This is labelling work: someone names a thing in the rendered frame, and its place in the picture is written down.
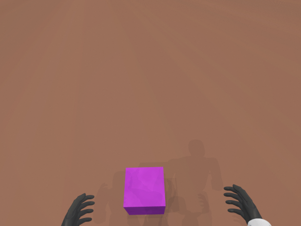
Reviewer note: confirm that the carton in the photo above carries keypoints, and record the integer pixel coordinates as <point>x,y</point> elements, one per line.
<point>144,192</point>

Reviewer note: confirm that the right robot hand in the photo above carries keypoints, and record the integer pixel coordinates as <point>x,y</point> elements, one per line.
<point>248,210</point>

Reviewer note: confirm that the left robot hand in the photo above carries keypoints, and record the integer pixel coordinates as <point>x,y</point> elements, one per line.
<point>74,212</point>

